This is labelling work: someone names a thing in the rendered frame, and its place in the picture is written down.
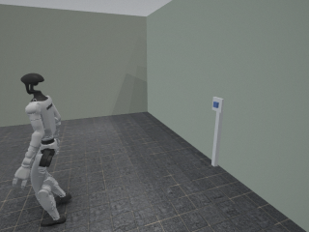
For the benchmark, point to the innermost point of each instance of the left robot forearm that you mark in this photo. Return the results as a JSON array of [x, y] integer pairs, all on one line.
[[35, 144]]

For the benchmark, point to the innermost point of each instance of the robot right upper arm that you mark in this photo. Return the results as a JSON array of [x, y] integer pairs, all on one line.
[[55, 111]]

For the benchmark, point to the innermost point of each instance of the button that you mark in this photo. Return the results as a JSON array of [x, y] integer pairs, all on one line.
[[215, 104]]

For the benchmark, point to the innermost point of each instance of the robot left foot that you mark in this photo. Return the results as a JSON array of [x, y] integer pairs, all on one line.
[[50, 221]]

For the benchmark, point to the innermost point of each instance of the right robot forearm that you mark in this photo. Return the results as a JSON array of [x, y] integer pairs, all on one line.
[[56, 133]]

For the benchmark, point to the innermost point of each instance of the left robot hand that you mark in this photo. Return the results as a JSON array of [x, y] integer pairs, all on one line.
[[22, 173]]

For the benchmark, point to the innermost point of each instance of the panel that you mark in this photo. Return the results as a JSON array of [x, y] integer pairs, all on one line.
[[217, 130]]

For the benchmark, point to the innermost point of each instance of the robot left upper arm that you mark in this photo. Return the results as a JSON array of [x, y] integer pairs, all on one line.
[[33, 111]]

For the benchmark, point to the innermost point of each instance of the robot left shin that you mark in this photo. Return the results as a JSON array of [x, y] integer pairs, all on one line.
[[48, 203]]

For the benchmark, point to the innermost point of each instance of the right robot hand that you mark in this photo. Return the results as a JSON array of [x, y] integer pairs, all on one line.
[[58, 147]]

